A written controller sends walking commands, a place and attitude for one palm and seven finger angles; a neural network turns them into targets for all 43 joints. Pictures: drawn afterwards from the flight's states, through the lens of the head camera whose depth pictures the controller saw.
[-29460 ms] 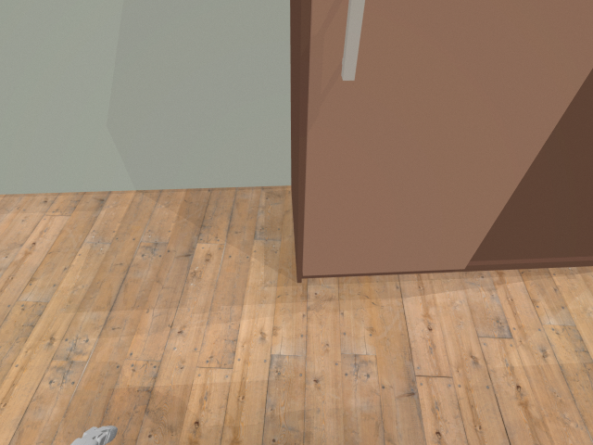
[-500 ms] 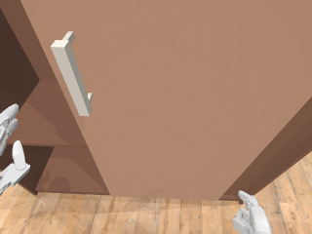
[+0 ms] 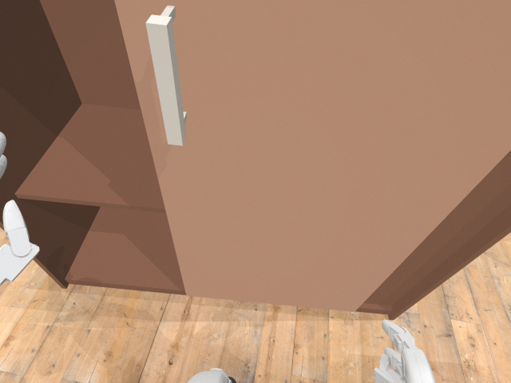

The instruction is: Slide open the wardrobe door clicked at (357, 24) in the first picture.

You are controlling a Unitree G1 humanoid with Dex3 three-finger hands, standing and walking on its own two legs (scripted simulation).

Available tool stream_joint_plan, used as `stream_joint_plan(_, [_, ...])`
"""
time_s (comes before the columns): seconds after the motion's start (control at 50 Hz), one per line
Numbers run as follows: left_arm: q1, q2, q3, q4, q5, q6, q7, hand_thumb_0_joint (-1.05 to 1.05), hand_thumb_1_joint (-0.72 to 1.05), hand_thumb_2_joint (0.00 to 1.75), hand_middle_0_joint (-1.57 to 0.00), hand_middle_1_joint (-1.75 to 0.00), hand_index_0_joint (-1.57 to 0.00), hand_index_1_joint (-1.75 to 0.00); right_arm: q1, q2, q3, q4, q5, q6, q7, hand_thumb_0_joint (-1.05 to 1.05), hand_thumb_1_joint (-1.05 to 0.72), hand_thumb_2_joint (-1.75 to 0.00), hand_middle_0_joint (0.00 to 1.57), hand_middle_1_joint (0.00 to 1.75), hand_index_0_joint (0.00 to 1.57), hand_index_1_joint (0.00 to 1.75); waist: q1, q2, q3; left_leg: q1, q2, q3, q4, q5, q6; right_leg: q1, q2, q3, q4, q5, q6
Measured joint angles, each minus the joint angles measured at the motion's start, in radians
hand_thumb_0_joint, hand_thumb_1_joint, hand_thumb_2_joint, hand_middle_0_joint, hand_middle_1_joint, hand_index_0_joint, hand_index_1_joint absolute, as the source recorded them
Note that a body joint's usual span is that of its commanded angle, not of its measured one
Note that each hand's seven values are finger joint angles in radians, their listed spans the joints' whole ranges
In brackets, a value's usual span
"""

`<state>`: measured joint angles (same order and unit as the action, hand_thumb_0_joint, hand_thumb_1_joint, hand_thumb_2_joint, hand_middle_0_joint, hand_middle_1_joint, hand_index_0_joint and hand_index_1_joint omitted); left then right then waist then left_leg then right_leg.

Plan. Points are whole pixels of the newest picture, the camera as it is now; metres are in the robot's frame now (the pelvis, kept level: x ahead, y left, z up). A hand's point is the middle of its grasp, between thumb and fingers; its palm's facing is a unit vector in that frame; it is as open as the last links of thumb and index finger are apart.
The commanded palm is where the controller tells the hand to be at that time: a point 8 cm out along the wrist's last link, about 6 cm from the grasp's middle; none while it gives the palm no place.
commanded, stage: step back with the hand held close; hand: left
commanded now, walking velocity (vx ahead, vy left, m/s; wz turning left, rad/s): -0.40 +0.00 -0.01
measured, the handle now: (173, 81) +0.47 +0.17 +0.22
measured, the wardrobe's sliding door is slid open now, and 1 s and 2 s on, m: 0.47 0.47 0.47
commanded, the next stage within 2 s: stop stepping back and stand still in 0.22 s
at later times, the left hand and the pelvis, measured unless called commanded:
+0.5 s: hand out of the picture +0.15 +0.26 +0.18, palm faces +0.36 -0.82 -0.45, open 7.4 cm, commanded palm +0.11 +0.29 +0.19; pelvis -0.06 +0.01 +0.01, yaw -5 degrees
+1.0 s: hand (15, 280) +0.18 +0.27 +0.16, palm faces +0.35 -0.84 -0.42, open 7.4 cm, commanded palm +0.12 +0.30 +0.19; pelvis -0.04 +0.02 +0.02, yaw -6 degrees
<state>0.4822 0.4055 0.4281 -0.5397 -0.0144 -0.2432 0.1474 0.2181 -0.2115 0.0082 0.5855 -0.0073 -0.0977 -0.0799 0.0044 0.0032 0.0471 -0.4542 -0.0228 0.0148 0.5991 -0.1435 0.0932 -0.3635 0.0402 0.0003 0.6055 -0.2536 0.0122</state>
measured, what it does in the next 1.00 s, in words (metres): steps on the spot: right foot, then left foot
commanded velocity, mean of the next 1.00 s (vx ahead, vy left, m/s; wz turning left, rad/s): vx -0.07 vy -0.03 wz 0.00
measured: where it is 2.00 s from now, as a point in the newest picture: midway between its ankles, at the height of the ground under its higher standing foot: outside the picture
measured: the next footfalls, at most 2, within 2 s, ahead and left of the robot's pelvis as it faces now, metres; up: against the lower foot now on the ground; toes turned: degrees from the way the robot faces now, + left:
right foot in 0.16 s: -0.06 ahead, -0.09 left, +0.00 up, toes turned -6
left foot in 0.54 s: +0.05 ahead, +0.08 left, +0.00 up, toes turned -7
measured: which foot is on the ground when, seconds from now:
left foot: down 0.00-0.42, up 0.44-0.52, down 0.54-1.00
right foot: up 0.00-0.14, down 0.16-1.00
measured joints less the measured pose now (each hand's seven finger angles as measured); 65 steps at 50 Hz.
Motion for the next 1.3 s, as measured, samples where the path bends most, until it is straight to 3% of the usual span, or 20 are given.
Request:
stream_joint_plan(0.08, [-0.001, 0.033, 0.037, 0.020, 0.002, -0.014, -0.011, 0.01, 0.89, 0.90, -0.21, -0.31, -0.21, -0.30, 0.011, 0.011, -0.013, 0.008, -0.006, -0.009, 0.004, 0.01, -0.90, -0.90, 0.20, 0.30, 0.20, 0.30, -0.009, 0.012, -0.024, -0.018, 0.006, -0.024, -0.033, 0.033, 0.003, 0.061, 0.040, 0.017, 0.090, -0.079, -0.012])
stream_joint_plan(0.16, [0.036, 0.038, 0.061, 0.010, -0.022, -0.027, -0.012, 0.01, 0.89, 0.90, -0.21, -0.30, -0.21, -0.30, -0.003, 0.020, -0.008, 0.015, -0.011, -0.019, 0.018, 0.01, -0.90, -0.90, 0.20, 0.30, 0.20, 0.30, 0.021, -0.015, -0.062, -0.068, 0.009, 0.007, -0.080, 0.079, -0.010, 0.189, 0.020, 0.025, -0.106, -0.110, -0.041])
stream_joint_plan(0.22, [0.008, 0.006, 0.019, 0.020, -0.031, -0.034, -0.013, 0.01, 0.89, 0.90, -0.21, -0.30, -0.21, -0.30, -0.062, 0.014, -0.010, 0.038, -0.011, -0.013, 0.018, 0.01, -0.90, -0.90, 0.20, 0.30, 0.20, 0.30, 0.043, 0.003, -0.023, -0.072, 0.037, 0.026, -0.116, 0.119, -0.020, 0.184, 0.032, 0.041, -0.158, -0.093, 0.000])
stream_joint_plan(0.26, [-0.015, 0.005, -0.019, 0.018, -0.031, -0.026, -0.018, 0.01, 0.89, 0.90, -0.21, -0.30, -0.21, -0.30, -0.083, 0.015, -0.011, 0.045, -0.003, -0.008, 0.015, 0.01, -0.90, -0.90, 0.20, 0.30, 0.20, 0.30, 0.036, 0.007, 0.001, -0.059, 0.040, 0.025, -0.133, 0.140, -0.020, 0.180, 0.036, 0.040, -0.142, -0.072, 0.006])
stream_joint_plan(0.34, [0.001, 0.037, -0.036, 0.001, -0.042, -0.021, -0.033, 0.01, 0.89, 0.90, -0.21, -0.30, -0.21, -0.30, -0.087, 0.030, -0.012, 0.023, -0.004, 0.005, 0.012, 0.01, -0.90, -0.90, 0.20, 0.30, 0.20, 0.30, -0.004, -0.003, -0.004, -0.058, 0.035, 0.017, -0.151, 0.155, -0.024, 0.161, 0.034, 0.026, -0.108, -0.088, -0.009])
stream_joint_plan(0.38, [0.029, 0.061, -0.016, -0.011, -0.047, -0.017, -0.038, 0.01, 0.89, 0.90, -0.21, -0.31, -0.21, -0.30, -0.077, 0.035, -0.015, 0.005, -0.007, 0.011, 0.011, 0.01, -0.90, -0.90, 0.20, 0.30, 0.20, 0.30, -0.023, -0.002, -0.014, -0.066, 0.030, 0.005, -0.157, 0.127, -0.036, 0.152, 0.033, 0.013, -0.107, -0.113, -0.028])
stream_joint_plan(0.42, [0.067, 0.087, 0.011, -0.027, -0.053, -0.010, -0.035, 0.01, 0.89, 0.90, -0.22, -0.31, -0.21, -0.30, -0.058, 0.033, -0.015, -0.009, -0.004, 0.016, 0.011, 0.01, -0.90, -0.90, 0.20, 0.30, 0.20, 0.30, -0.027, -0.005, -0.023, -0.088, 0.023, -0.006, -0.115, 0.022, -0.068, 0.150, 0.024, 0.001, -0.117, -0.112, -0.039])
stream_joint_plan(0.48, [0.132, 0.081, 0.038, -0.047, -0.055, 0.003, -0.018, 0.01, 0.89, 0.90, -0.22, -0.31, -0.22, -0.30, -0.018, 0.017, -0.015, 0.009, -0.003, 0.022, 0.013, 0.01, -0.90, -0.90, 0.20, 0.30, 0.20, 0.30, 0.022, -0.034, -0.059, -0.098, 0.000, -0.027, 0.126, -0.108, -0.105, 0.142, -0.012, 0.016, -0.103, -0.063, -0.037])
stream_joint_plan(0.52, [0.113, 0.044, 0.022, -0.021, -0.047, 0.017, -0.003, 0.01, 0.89, 0.90, -0.22, -0.31, -0.22, -0.30, 0.019, -0.005, -0.012, 0.032, -0.001, 0.017, 0.004, 0.01, -0.90, -0.90, 0.20, 0.30, 0.20, 0.30, 0.041, -0.032, -0.096, -0.017, 0.006, -0.036, 0.122, -0.148, -0.102, 0.143, -0.032, 0.006, -0.089, -0.084, -0.012])
stream_joint_plan(0.54, [0.075, 0.023, 0.010, 0.003, -0.040, 0.025, 0.005, 0.01, 0.89, 0.90, -0.22, -0.31, -0.22, -0.30, 0.033, -0.019, -0.014, 0.041, 0.003, 0.006, -0.004, 0.01, -0.90, -0.90, 0.20, 0.30, 0.20, 0.30, 0.039, -0.017, -0.107, 0.023, 0.012, -0.050, 0.063, -0.134, -0.081, 0.137, -0.034, -0.009, -0.073, -0.090, 0.001])
stream_joint_plan(0.58, [-0.040, -0.006, -0.009, 0.083, -0.031, 0.040, 0.019, 0.01, 0.89, 0.90, -0.21, -0.31, -0.21, -0.30, 0.025, -0.015, -0.017, 0.081, 0.013, -0.014, -0.022, 0.01, -0.90, -0.90, 0.20, 0.30, 0.20, 0.30, 0.028, -0.039, -0.080, 0.039, -0.017, -0.048, 0.043, -0.096, -0.032, 0.134, -0.051, 0.002, -0.037, -0.112, 0.005])
stream_joint_plan(0.64, [-0.120, -0.037, -0.014, 0.138, -0.027, 0.075, 0.030, 0.01, 0.89, 0.90, -0.21, -0.30, -0.21, -0.30, 0.013, 0.024, -0.002, 0.097, 0.009, -0.037, -0.018, 0.01, -0.91, -0.90, 0.20, 0.30, 0.20, 0.30, -0.002, -0.071, -0.048, 0.095, -0.032, -0.044, -0.067, -0.034, -0.025, 0.106, -0.017, 0.045, 0.045, -0.160, -0.013])
stream_joint_plan(0.7, [-0.042, -0.029, -0.022, 0.066, -0.019, 0.075, 0.021, 0.01, 0.90, 0.90, -0.21, -0.30, -0.20, -0.30, 0.031, 0.058, 0.019, 0.059, 0.000, -0.061, 0.011, 0.01, -0.91, -0.90, 0.20, 0.30, 0.20, 0.30, -0.040, -0.067, -0.044, 0.141, -0.016, -0.050, -0.189, 0.034, -0.028, 0.112, 0.016, 0.010, -0.008, -0.145, -0.025])
stream_joint_plan(0.76, [0.086, 0.022, -0.021, -0.022, -0.014, 0.044, 0.001, 0.01, 0.90, 0.90, -0.21, -0.30, -0.20, -0.30, 0.056, 0.074, 0.034, 0.018, -0.011, -0.061, 0.026, 0.01, -0.90, -0.90, 0.20, 0.30, 0.20, 0.30, -0.052, -0.071, -0.062, 0.141, -0.013, -0.034, -0.221, 0.046, -0.038, 0.174, 0.018, -0.027, -0.169, -0.107, -0.040])
stream_joint_plan(0.82, [0.132, 0.071, -0.006, -0.024, -0.020, 0.019, -0.016, 0.01, 0.89, 0.90, -0.21, -0.30, -0.21, -0.30, 0.048, 0.065, 0.029, 0.017, -0.021, -0.038, 0.021, 0.01, -0.90, -0.90, 0.20, 0.30, 0.20, 0.30, -0.036, -0.059, -0.058, 0.108, -0.020, -0.018, -0.165, 0.018, -0.043, 0.200, 0.009, -0.025, -0.245, 0.011, -0.048])
stream_joint_plan(0.86, [0.117, 0.075, -0.005, 0.011, -0.027, 0.021, -0.019, 0.01, 0.89, 0.90, -0.21, -0.30, -0.21, -0.30, 0.038, 0.048, 0.020, 0.044, -0.016, -0.026, 0.014, 0.01, -0.90, -0.90, 0.20, 0.30, 0.20, 0.30, -0.025, -0.033, -0.052, 0.099, -0.015, -0.022, -0.127, -0.007, -0.045, 0.200, 0.013, -0.031, -0.227, 0.015, -0.042])
stream_joint_plan(0.98, [0.047, 0.004, -0.018, 0.109, -0.031, 0.061, -0.003, 0.01, 0.89, 0.90, -0.21, -0.30, -0.21, -0.30, 0.027, 0.019, 0.003, 0.095, 0.001, -0.023, -0.007, 0.01, -0.90, -0.90, 0.20, 0.30, 0.20, 0.30, 0.004, -0.034, -0.056, 0.143, -0.039, -0.009, -0.137, -0.025, -0.020, 0.214, -0.011, -0.018, -0.171, -0.045, -0.028])
stream_joint_plan(1.08, [0.016, -0.021, -0.042, 0.111, -0.013, 0.056, -0.001, 0.01, 0.89, 0.90, -0.21, -0.30, -0.21, -0.30, 0.010, 0.022, 0.007, 0.067, -0.004, -0.044, -0.007, 0.01, -0.90, -0.90, 0.20, 0.30, 0.20, 0.30, 0.005, -0.048, -0.052, 0.177, -0.055, -0.020, -0.209, 0.007, -0.031, 0.232, -0.019, -0.012, -0.201, -0.044, -0.034])
stream_joint_plan(1.18, [0.050, -0.005, -0.040, 0.080, -0.021, 0.032, -0.012, 0.01, 0.89, 0.90, -0.21, -0.30, -0.21, -0.30, -0.024, 0.019, 0.005, 0.037, 0.002, -0.041, 0.007, 0.01, -0.90, -0.90, 0.20, 0.30, 0.20, 0.30, 0.006, -0.032, -0.055, 0.156, -0.030, -0.030, -0.165, -0.026, -0.046, 0.242, 0.008, -0.018, -0.226, -0.039, -0.052])
stream_joint_plan(1.3, [0.042, -0.004, -0.042, 0.112, -0.032, 0.046, -0.014, 0.01, 0.89, 0.90, -0.21, -0.30, -0.21, -0.30, -0.048, 0.002, -0.004, 0.019, 0.016, -0.009, 0.003, 0.01, -0.90, -0.90, 0.20, 0.30, 0.20, 0.30, 0.010, -0.014, -0.061, 0.154, -0.018, -0.030, -0.123, -0.062, -0.056, 0.249, 0.021, -0.016, -0.207, -0.062, -0.061])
